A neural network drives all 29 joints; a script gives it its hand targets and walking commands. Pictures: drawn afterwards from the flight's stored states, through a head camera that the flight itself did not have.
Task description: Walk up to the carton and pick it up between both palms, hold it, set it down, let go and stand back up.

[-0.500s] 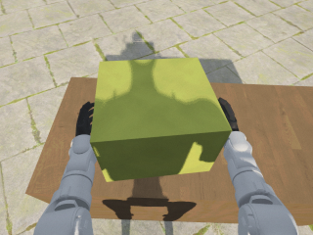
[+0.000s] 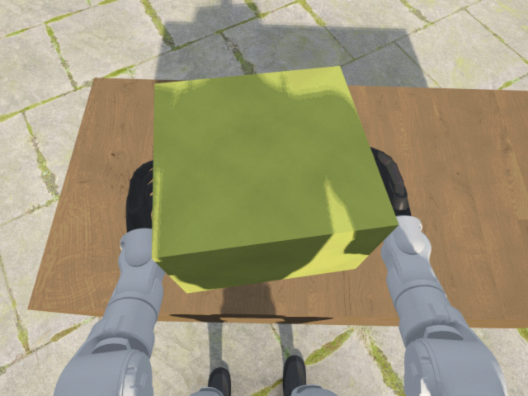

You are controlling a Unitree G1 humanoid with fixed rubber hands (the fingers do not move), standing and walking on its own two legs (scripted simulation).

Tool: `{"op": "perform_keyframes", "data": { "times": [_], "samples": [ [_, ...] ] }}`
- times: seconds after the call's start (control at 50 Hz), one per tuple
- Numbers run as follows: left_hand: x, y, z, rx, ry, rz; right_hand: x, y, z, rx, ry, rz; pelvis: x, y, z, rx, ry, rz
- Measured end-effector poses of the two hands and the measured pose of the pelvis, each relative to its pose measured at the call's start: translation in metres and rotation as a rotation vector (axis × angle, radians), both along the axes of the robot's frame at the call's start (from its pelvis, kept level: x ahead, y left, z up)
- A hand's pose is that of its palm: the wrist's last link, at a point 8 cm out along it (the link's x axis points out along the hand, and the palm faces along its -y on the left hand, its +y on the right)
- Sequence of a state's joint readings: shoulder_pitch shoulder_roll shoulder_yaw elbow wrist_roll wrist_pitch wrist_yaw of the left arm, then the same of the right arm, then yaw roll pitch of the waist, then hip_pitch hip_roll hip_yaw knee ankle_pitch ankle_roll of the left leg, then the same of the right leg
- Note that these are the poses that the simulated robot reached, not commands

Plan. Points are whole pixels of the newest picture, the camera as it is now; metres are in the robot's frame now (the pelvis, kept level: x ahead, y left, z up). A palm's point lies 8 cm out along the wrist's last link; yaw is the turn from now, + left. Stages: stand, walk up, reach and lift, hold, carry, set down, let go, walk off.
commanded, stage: set down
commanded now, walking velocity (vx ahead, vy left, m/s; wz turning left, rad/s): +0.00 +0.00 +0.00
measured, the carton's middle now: (261, 182) +0.43 +0.00 -0.05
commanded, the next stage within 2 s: none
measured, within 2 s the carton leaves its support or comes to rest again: rests again in 0.48 s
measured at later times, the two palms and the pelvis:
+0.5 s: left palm (143, 220) +0.36 +0.19 -0.04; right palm (392, 203) +0.39 -0.20 -0.03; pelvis -0.02 +0.00 -0.01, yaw -1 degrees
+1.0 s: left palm (136, 218) +0.36 +0.19 -0.03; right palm (420, 207) +0.38 -0.24 -0.02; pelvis -0.06 +0.00 -0.02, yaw -4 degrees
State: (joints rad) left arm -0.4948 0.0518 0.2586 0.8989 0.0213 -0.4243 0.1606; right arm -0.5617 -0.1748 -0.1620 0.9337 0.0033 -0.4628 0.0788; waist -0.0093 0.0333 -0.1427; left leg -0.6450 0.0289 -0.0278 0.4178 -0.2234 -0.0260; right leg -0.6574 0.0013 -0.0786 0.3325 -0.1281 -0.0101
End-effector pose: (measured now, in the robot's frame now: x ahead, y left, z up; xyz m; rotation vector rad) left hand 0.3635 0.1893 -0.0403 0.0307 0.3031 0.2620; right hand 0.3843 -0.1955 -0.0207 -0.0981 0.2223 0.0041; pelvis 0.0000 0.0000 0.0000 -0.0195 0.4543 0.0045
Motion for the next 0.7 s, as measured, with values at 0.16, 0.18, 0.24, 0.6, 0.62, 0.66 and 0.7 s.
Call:
{"op": "perform_keyframes", "data": {
  "times": [0.16,0.18,0.24,0.6,0.62,0.66,0.7],
  "samples": [
    [-0.002,0.0,-0.003,-0.01,-0.017,0.002,-0.002,0.0,-0.002,-0.005,-0.011,0.003,-0.008,0.001,-0.002,-0.002,0.014,-0.001],
    [-0.001,0.0,-0.003,-0.01,-0.016,0.002,-0.002,0.0,-0.002,-0.005,-0.01,0.003,-0.009,0.001,-0.002,-0.002,0.014,-0.001],
    [-0.001,0.0,-0.002,-0.007,-0.012,0.002,-0.001,0.0,-0.001,-0.002,-0.006,0.004,-0.011,0.001,-0.003,-0.002,0.011,-0.003],
    [-0.004,-0.003,-0.008,0.024,-0.001,-0.031,0.004,-0.008,-0.011,0.005,0.032,0.031,-0.028,-0.001,-0.01,0.006,0.052,-0.033],
    [-0.004,-0.004,-0.008,0.021,-0.002,-0.029,0.005,-0.009,-0.012,0.011,0.034,0.03,-0.03,-0.001,-0.011,0.006,0.06,-0.035],
    [-0.004,-0.004,-0.009,0.017,-0.005,-0.025,0.006,-0.009,-0.013,0.025,0.039,0.03,-0.033,-0.001,-0.014,0.007,0.074,-0.039],
    [-0.004,-0.004,-0.009,0.016,-0.004,-0.027,0.006,-0.01,-0.013,0.041,0.042,0.029,-0.036,-0.001,-0.016,0.007,0.081,-0.044]
  ]
}}
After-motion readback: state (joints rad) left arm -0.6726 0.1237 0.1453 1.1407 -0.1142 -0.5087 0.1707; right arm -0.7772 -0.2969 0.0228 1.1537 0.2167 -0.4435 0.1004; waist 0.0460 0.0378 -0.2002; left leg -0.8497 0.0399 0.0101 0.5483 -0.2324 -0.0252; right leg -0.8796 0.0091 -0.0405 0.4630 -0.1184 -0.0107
